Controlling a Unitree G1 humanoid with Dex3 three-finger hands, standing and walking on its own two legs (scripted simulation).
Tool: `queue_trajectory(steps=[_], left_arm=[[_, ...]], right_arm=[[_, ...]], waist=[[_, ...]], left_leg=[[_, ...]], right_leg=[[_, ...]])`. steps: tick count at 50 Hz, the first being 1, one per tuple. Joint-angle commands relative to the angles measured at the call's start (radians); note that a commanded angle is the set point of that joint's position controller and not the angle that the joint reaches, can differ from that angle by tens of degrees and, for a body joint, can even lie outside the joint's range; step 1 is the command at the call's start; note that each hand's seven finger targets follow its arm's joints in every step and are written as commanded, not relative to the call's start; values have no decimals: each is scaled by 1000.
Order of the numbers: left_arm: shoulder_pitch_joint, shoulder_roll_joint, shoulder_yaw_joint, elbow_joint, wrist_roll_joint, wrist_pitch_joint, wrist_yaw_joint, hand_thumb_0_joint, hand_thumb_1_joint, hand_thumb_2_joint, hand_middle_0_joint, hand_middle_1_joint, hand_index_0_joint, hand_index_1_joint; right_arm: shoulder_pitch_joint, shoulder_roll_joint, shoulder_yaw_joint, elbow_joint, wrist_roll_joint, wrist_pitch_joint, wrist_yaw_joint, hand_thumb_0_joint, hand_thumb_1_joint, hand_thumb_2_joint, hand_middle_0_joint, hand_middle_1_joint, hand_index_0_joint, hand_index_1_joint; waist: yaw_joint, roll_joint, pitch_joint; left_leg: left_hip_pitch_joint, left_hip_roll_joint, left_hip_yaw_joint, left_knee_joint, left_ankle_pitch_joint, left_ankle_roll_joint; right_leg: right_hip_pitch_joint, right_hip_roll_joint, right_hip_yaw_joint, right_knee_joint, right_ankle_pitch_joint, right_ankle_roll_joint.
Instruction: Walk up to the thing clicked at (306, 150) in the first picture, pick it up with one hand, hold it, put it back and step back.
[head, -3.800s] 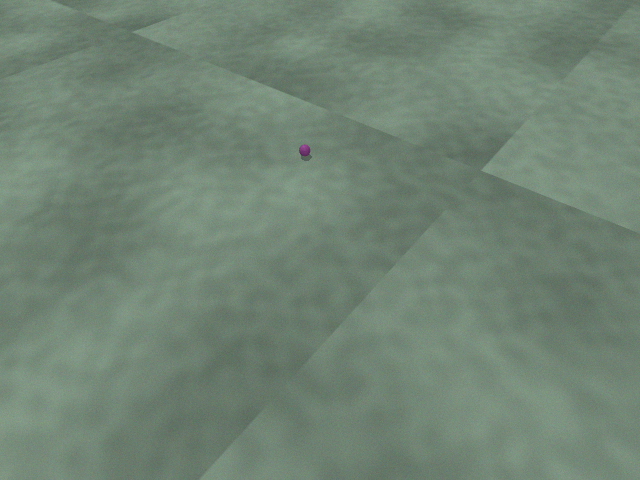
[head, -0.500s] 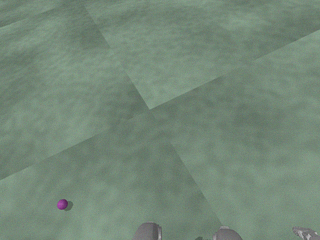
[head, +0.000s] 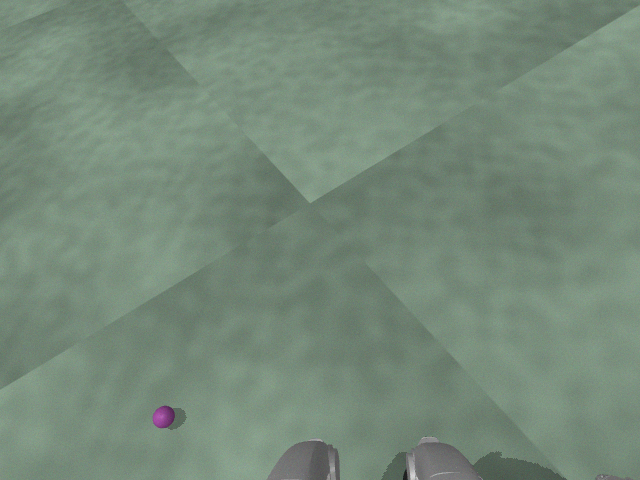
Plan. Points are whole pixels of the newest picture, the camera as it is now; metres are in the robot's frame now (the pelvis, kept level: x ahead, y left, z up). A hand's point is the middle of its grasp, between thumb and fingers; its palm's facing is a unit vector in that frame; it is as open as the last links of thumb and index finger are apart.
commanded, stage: walk up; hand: left
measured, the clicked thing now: (163, 416) +0.39 +0.60 -0.70
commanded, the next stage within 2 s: none
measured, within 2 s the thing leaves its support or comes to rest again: neither
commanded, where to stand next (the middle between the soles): -0.04 +0.49 m, yaw -15 degrees
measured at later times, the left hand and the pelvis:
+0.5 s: hand out of the picture +0.05 +0.55 -0.11, palm faces -0.15 -0.80 -0.58, open 7.4 cm; pelvis -0.05 +0.24 +0.00, yaw -6 degrees
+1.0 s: hand out of the picture -0.01 +0.83 -0.12, palm faces -0.11 -0.75 -0.65, open 7.4 cm; pelvis -0.13 +0.49 -0.02, yaw -10 degrees
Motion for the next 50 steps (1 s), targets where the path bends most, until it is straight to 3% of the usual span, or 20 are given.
queue_trajectory(steps=[1, 10, 12, 13, 14, 15, 17, 22, 25, 26, 27, 28, 29, 34, 41, 43, 44, 45, 46, 50], left_arm=[[61, 373, 142, -67, 6, -12, 29, 0, 900, 900, -200, -300, -200, -300], [53, 434, 172, -56, 29, -1, 9, 0, 900, 900, -200, -300, -200, -300], [10, 400, 154, -57, 22, 12, 10, 0, 900, 900, -200, -300, -200, -300], [13, 323, 131, -46, 19, 20, 17, 0, 900, 900, -200, -300, -200, -300], [-30, 238, 107, -69, 0, 21, 32, 0, 900, 900, -200, -300, -200, -300], [-103, 290, 106, -66, 5, 12, 51, 0, 900, 900, -200, -300, -200, -300], [-44, 294, 115, 7, -23, 11, 35, 0, 900, 900, -200, -300, -200, -300], [95, 263, 106, 47, -41, 11, 9, 0, 900, 900, -200, -300, -200, -300], [244, 247, 110, 61, -34, 2, 22, 0, 900, 900, -200, -300, -200, -300], [278, 309, 132, 49, -13, -3, 33, 0, 900, 900, -200, -300, -200, -300], [223, 389, 149, -8, 7, -5, 38, 0, 900, 900, -200, -300, -200, -300], [154, 409, 150, -35, 0, 3, 46, 0, 900, 900, -200, -300, -200, -300], [120, 405, 152, -52, -12, 0, 48, 0, 900, 900, -200, -300, -200, -300], [40, 347, 141, -65, 1, -3, 27, 0, 900, 900, -200, -300, -200, -300], [44, 426, 181, -39, 25, 11, 17, 0, 900, 900, -200, -300, -200, -300], [-21, 401, 170, -37, 14, 24, 17, 0, 900, 900, -200, -300, -200, -300], [-8, 332, 154, -18, 10, 35, 18, 0, 900, 900, -200, -300, -200, -300], [-13, 218, 122, -34, -4, 37, 25, 0, 900, 900, -200, -300, -200, -300], [-136, 284, 130, -49, 2, 27, 56, 0, 900, 900, -200, -300, -200, -300], [40, 282, 133, 84, -31, 25, 11, 0, 900, 900, -200, -300, -200, -300]], right_arm=[[2, -232, -89, -106, -5, -32, 4, 0, -900, -900, 200, 300, 200, 300], [-12, -200, -89, -84, 7, -34, 33, 0, -900, -900, 200, 300, 200, 300], [126, -211, -103, -35, 0, -45, 29, 0, -900, -900, 200, 300, 200, 300], [201, -241, -114, -22, -17, -53, 23, 0, -900, -900, 200, 300, 200, 300], [143, -374, -130, -58, -17, -60, 10, 0, -900, -900, 200, 300, 200, 300], [6, -421, -132, -69, 5, -66, -5, 0, -900, -900, 200, 300, 200, 300], [-56, -280, -97, -92, -9, -70, -17, 0, -900, -900, 200, 300, 200, 300], [-78, -211, -69, -121, -13, -68, -18, 0, -900, -900, 200, 300, 200, 300], [-127, -173, -48, -147, -6, -44, -11, 0, -900, -900, 200, 300, 200, 300], [-65, -124, -34, -146, 9, -42, -11, 0, -900, -900, 200, 300, 200, 300], [36, -89, -24, -146, 7, -39, -10, 0, -900, -900, 200, 300, 200, 300], [24, -176, -52, -142, -6, -26, -31, 0, -900, -900, 200, 300, 200, 300], [-18, -212, -70, -143, -4, -21, -36, 0, -900, -900, 200, 300, 200, 300], [24, -202, -92, -99, 2, -21, -3, 0, -900, -900, 200, 300, 200, 300], [-27, -191, -91, -87, 8, -16, 18, 0, -900, -900, 200, 300, 200, 300], [117, -189, -101, -15, 10, -22, 19, 0, -900, -900, 200, 300, 200, 300], [187, -203, -110, 14, -5, -33, 15, 0, -900, -900, 200, 300, 200, 300], [172, -316, -125, -10, -20, -37, 11, 0, -900, -900, 200, 300, 200, 300], [28, -419, -129, -32, 15, -39, 2, 0, -900, -900, 200, 300, 200, 300], [-182, -261, -73, -56, 21, -66, -30, 0, -900, -900, 200, 300, 200, 300]], waist=[[9, -172, -143], [42, -334, -182], [-36, -243, -231], [-94, -60, -220], [-98, 253, -144], [-80, 235, -75], [-38, -6, -28], [-5, 138, -146], [98, 23, -177], [118, -112, -208], [59, -286, -257], [57, -145, -264], [58, -79, -242], [22, -191, -160], [65, -361, -172], [-18, -301, -209], [-53, -152, -208], [-63, 196, -146], [-87, 273, -69], [48, 57, -52]], left_leg=[[-133, 114, -158, 178, 98, -14], [68, 83, 13, -240, -27, 5], [290, 39, 39, -448, 45, 25], [340, 74, -76, -630, -24, 54], [231, 331, -513, -814, -12, 148], [93, 401, -679, -910, -15, 263], [83, 281, -416, -762, 136, 188], [225, 221, -212, -609, 578, 214], [81, 165, -116, -425, 626, 126], [-51, 106, -88, -251, 492, 59], [-251, 47, -71, -66, -79, -19], [-244, 56, -180, 83, -118, 0], [-211, 65, -226, 192, -77, -10], [-67, 37, -162, 247, 112, -35], [79, 90, -1, -252, -73, -19], [296, 40, 57, -470, 16, 3], [350, 32, 4, -579, 11, 14], [302, 279, -416, -754, -33, 110], [50, 384, -629, -907, -113, 261], [21, 271, -355, -750, -103, 189]], right_leg=[[93, -329, 493, -390, -148, -180], [-29, -251, 392, -294, -182, -155], [-151, -178, 283, -130, -147, -84], [-251, -49, 161, 139, -167, -37], [-436, 121, 73, 393, -353, 24], [-385, 54, 163, 485, -328, -6], [-343, 41, 187, 512, -211, 9], [-91, -6, 21, 244, -183, 24], [269, -31, 68, -228, 77, -12], [441, -115, 268, -304, 113, -22], [570, -417, 687, -326, 247, -116], [435, -542, 809, -364, 294, -247], [324, -535, 782, -389, 200, -286], [62, -290, 387, -306, 20, -174], [25, -256, 369, -287, -181, -136], [-95, -205, 288, -194, -163, -68], [-174, -123, 215, 5, -182, -31], [-408, 85, 66, 351, -324, 22], [-343, 58, 140, 463, -344, 12], [-170, 8, 139, 503, -128, 7]])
